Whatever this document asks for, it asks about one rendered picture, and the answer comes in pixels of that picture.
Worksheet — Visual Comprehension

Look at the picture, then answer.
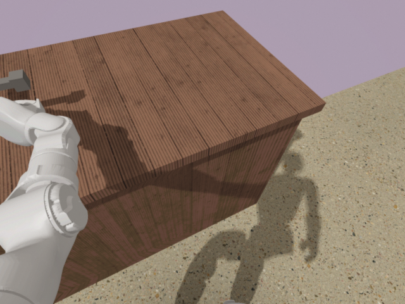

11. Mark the left robot upper arm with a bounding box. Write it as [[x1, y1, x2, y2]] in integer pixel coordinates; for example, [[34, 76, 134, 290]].
[[0, 183, 88, 304]]

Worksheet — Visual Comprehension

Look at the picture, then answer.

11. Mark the robot left hand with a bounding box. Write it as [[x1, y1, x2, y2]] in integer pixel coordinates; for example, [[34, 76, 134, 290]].
[[0, 97, 46, 146]]

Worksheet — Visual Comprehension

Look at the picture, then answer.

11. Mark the left robot forearm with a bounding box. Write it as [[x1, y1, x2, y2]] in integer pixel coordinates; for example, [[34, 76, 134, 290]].
[[0, 112, 80, 249]]

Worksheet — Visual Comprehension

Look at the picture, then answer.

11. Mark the counter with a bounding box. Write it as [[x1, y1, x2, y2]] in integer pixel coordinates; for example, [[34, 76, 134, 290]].
[[0, 10, 326, 304]]

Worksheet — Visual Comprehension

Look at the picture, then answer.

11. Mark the tap lever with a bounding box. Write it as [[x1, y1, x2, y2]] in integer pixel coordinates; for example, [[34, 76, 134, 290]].
[[0, 69, 30, 92]]

